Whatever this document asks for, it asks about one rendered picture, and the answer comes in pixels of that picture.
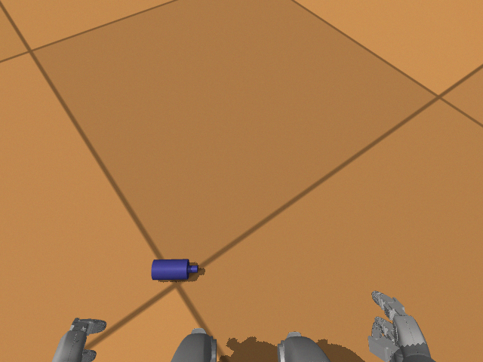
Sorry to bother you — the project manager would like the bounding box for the left robot hand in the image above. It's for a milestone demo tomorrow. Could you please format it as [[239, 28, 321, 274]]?
[[52, 318, 106, 362]]

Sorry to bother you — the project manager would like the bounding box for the right robot hand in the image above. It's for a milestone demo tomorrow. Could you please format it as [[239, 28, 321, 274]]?
[[368, 291, 431, 362]]

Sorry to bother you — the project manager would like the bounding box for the bottle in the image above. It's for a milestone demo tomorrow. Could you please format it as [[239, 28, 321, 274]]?
[[151, 259, 198, 280]]

